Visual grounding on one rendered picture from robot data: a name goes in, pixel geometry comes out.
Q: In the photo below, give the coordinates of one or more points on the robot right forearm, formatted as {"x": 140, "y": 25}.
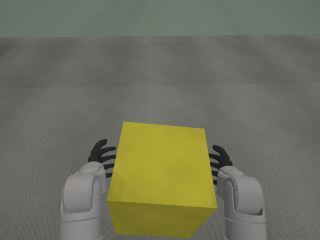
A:
{"x": 244, "y": 207}

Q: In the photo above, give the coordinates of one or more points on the carton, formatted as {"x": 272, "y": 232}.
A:
{"x": 162, "y": 182}

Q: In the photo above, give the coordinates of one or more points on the left robot hand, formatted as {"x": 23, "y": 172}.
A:
{"x": 97, "y": 152}

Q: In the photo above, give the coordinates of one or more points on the robot left forearm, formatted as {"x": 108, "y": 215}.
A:
{"x": 81, "y": 203}

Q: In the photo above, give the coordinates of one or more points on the right robot hand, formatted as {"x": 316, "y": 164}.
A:
{"x": 223, "y": 159}

